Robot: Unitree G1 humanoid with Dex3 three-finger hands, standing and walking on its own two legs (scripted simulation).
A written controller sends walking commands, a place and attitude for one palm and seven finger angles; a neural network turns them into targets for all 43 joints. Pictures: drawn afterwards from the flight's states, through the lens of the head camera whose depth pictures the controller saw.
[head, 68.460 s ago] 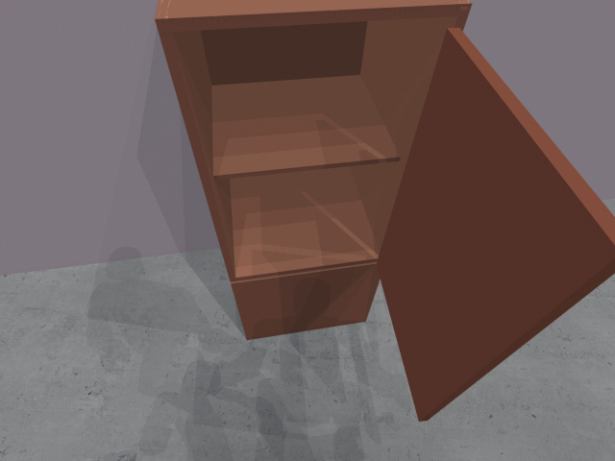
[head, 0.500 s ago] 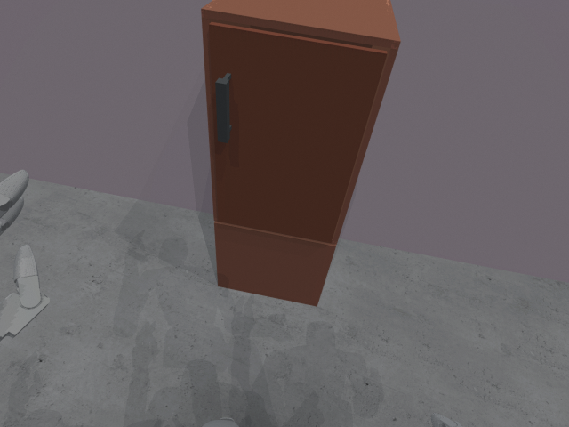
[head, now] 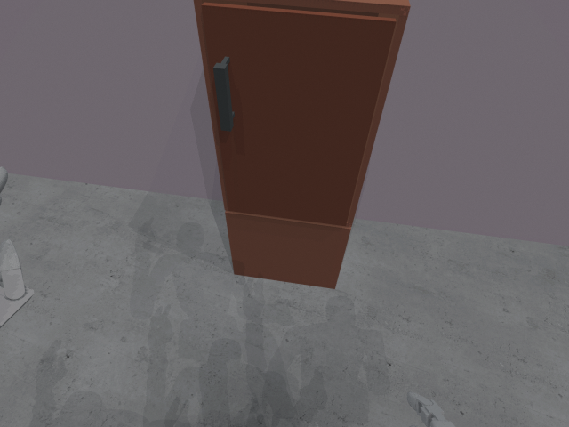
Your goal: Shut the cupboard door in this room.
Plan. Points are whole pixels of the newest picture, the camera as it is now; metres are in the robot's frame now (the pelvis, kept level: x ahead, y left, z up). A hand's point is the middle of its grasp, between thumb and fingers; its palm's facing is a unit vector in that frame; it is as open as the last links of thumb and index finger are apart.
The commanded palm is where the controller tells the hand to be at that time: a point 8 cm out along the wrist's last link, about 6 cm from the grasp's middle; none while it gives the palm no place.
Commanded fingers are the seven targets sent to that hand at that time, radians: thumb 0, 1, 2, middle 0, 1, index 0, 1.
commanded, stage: let the arm hang, fingers relaxed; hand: left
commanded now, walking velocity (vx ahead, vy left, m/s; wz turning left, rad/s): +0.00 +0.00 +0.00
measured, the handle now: (226, 94) +0.76 +0.18 +0.08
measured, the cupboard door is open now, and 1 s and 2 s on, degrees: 0 0 0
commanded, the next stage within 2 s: look to check the result in 1.08 s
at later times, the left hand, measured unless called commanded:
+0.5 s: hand out of the picture +0.02 +0.20 -0.16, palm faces +0.07 -0.98 -0.21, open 7.1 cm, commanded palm none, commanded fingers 0.00 0.90 0.90 -0.20 -0.30 -0.20 -0.30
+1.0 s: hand out of the picture -0.02 +0.16 -0.16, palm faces +0.07 -0.99 -0.12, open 7.4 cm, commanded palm none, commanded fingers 0.00 0.90 0.90 -0.20 -0.30 -0.20 -0.30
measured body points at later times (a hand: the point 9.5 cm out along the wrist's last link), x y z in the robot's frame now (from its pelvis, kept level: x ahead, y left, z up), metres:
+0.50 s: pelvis +0.02 +0.01 +0.01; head +0.03 +0.02 +0.46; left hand +0.02 +0.25 -0.14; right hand +0.06 -0.22 -0.14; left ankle +0.04 +0.13 -0.73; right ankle -0.01 -0.08 -0.73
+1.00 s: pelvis +0.01 +0.02 +0.02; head +0.01 +0.03 +0.47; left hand -0.03 +0.22 -0.15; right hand -0.02 -0.18 -0.15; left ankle +0.04 +0.13 -0.73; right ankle -0.01 -0.08 -0.73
